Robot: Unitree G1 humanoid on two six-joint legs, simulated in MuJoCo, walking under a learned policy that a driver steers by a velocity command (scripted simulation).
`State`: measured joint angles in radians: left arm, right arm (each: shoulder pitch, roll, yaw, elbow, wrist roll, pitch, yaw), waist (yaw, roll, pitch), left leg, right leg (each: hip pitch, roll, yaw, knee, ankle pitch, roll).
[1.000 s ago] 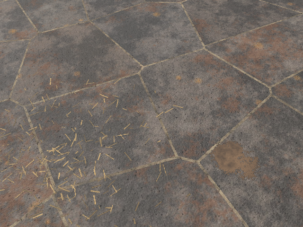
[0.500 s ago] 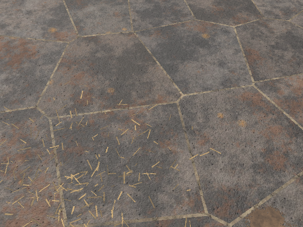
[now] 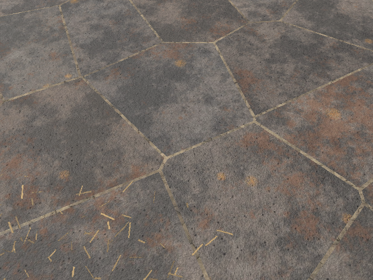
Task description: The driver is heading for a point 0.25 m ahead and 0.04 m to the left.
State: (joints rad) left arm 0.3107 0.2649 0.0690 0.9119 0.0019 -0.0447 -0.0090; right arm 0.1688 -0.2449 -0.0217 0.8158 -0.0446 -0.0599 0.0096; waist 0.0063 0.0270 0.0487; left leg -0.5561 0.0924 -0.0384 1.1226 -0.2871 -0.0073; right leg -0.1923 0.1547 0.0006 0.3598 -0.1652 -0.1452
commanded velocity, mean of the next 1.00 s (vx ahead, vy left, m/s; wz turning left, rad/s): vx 0.13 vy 0.00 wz -0.09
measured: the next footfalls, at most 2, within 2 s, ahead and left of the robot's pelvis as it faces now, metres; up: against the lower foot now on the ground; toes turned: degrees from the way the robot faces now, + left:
left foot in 0.28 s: +0.31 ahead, +0.11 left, +0.00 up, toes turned -2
right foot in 0.64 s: +0.22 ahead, -0.09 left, +0.00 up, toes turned -2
